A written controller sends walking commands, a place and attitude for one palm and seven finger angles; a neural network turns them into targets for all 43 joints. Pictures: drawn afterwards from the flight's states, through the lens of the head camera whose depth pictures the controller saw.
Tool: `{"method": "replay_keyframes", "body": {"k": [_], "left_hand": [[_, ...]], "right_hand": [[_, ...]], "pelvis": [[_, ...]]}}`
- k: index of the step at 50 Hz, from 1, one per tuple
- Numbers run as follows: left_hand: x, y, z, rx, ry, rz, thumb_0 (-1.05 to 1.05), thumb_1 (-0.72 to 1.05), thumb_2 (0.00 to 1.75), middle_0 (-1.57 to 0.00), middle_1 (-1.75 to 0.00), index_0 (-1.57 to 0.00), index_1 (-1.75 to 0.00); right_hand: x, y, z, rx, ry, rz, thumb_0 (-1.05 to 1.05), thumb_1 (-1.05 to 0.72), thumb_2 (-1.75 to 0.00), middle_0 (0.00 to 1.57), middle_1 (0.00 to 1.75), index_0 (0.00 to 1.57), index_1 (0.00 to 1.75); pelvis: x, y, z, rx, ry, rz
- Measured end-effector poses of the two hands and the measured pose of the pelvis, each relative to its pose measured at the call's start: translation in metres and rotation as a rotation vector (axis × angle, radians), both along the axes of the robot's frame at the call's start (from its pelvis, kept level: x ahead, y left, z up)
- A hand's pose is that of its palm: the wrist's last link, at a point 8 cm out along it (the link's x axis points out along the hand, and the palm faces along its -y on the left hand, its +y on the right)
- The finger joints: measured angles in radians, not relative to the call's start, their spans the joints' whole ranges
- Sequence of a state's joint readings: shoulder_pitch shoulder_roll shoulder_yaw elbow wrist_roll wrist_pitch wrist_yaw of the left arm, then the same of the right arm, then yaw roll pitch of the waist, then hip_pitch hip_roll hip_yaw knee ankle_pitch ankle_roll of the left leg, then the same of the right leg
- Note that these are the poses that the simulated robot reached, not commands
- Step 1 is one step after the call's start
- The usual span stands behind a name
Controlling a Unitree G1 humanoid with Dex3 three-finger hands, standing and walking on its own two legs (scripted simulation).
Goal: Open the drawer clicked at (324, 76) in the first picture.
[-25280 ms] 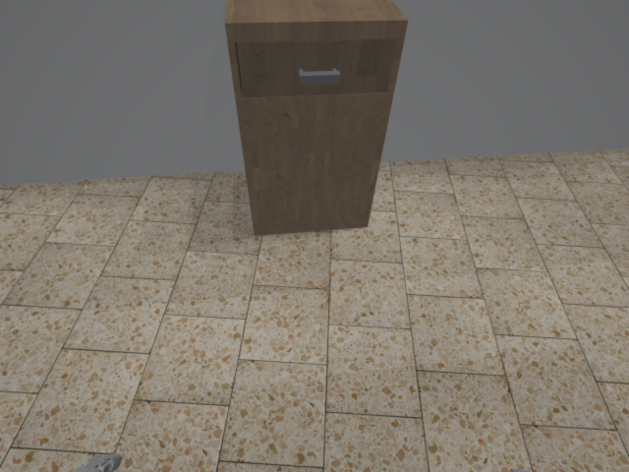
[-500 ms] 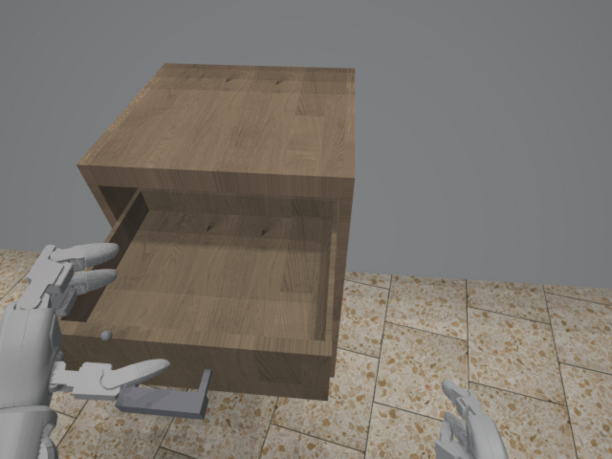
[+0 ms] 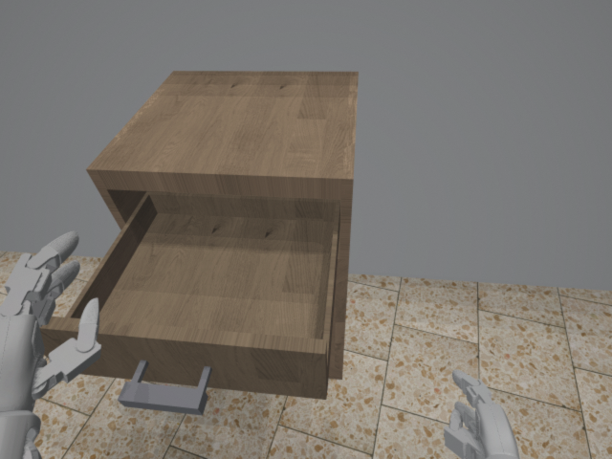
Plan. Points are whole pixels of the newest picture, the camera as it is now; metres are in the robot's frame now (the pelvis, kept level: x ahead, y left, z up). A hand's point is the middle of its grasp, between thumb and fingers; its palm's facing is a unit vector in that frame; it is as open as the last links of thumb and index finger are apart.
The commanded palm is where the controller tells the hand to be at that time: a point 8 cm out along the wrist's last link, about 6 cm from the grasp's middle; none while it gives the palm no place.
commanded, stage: draw the hand back to the body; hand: left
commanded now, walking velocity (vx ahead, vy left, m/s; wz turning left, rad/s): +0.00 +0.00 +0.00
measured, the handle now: (169, 383) +0.22 +0.24 -0.06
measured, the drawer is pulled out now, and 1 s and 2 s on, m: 0.30 0.30 0.30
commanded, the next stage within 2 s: step back with the hand held close in 0.14 s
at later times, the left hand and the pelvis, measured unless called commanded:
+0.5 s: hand (96, 343) +0.18 +0.23 +0.15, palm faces +0.28 -0.82 -0.51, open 7.4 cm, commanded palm +0.12 +0.28 +0.17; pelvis -0.02 +0.01 +0.00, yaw -1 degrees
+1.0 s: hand (29, 402) +0.12 +0.26 +0.15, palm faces +0.36 -0.82 -0.44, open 7.4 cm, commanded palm +0.06 +0.31 +0.17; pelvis -0.07 +0.03 -0.02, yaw +0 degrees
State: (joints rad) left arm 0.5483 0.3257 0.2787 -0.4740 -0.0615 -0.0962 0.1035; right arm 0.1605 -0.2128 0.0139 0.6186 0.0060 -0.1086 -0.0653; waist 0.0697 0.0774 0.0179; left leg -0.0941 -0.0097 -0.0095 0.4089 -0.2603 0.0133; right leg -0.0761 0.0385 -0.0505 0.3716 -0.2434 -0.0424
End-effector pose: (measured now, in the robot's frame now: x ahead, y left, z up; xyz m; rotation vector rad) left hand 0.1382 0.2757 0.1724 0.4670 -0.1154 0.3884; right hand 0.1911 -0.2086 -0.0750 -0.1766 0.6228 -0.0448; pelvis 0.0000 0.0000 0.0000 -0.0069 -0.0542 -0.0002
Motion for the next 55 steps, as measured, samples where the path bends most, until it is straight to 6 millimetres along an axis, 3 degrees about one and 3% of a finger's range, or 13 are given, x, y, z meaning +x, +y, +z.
{"method": "replay_keyframes", "body": {"k": [7, 17, 28, 37, 45, 55], "left_hand": [[-0.003, -0.005, 0.0, 0.001, 0.006, -0.009, 0.01, 0.84, 0.88, -0.22, -0.34, -0.22, -0.33], [-0.001, -0.002, 0.004, 0.051, -0.006, -0.019, 0.01, 0.88, 0.9, -0.21, -0.31, -0.21, -0.3], [0.005, 0.003, -0.005, 0.1, 0.068, -0.133, 0.01, 0.89, 0.9, -0.21, -0.3, -0.21, -0.3], [-0.02, 0.024, -0.002, 0.13, 0.032, -0.13, 0.01, 0.89, 0.9, -0.22, -0.3, -0.22, -0.3], [-0.048, 0.028, 0.0, 0.124, -0.045, -0.084, 0.01, 0.89, 0.9, -0.21, -0.3, -0.21, -0.3], [-0.061, 0.036, -0.007, 0.081, -0.109, -0.119, 0.01, 0.89, 0.9, -0.21, -0.3, -0.21, -0.3]], "right_hand": [[-0.008, -0.004, -0.003, 0.006, 0.012, -0.009, 0.01, -0.9, -0.9, 0.2, 0.3, 0.2, 0.3], [-0.022, -0.015, -0.005, -0.01, 0.049, -0.033, 0.01, -0.9, -0.9, 0.2, 0.3, 0.2, 0.3], [-0.047, -0.029, -0.003, -0.064, 0.11, -0.149, 0.01, -0.9, -0.9, 0.2, 0.3, 0.2, 0.3], [-0.061, -0.009, 0.002, -0.079, 0.087, -0.134, 0.01, -0.91, -0.9, 0.2, 0.3, 0.2, 0.3], [-0.072, 0.014, -0.003, -0.052, 0.043, -0.063, 0.01, -0.9, -0.9, 0.2, 0.3, 0.2, 0.3], [-0.111, 0.013, -0.006, -0.114, 0.102, -0.094, 0.01, -0.9, -0.9, 0.2, 0.3, 0.21, 0.3]], "pelvis": [[-0.004, -0.004, 0.0, 0.001, -0.005, -0.002], [-0.01, -0.006, 0.0, -0.008, 0.028, -0.005], [-0.023, 0.011, -0.002, -0.002, 0.092, -0.023], [-0.043, 0.024, -0.007, 0.005, 0.095, -0.016], [-0.064, 0.026, -0.014, 0.001, 0.083, -0.01], [-0.083, 0.038, -0.018, -0.024, 0.08, -0.009]]}}
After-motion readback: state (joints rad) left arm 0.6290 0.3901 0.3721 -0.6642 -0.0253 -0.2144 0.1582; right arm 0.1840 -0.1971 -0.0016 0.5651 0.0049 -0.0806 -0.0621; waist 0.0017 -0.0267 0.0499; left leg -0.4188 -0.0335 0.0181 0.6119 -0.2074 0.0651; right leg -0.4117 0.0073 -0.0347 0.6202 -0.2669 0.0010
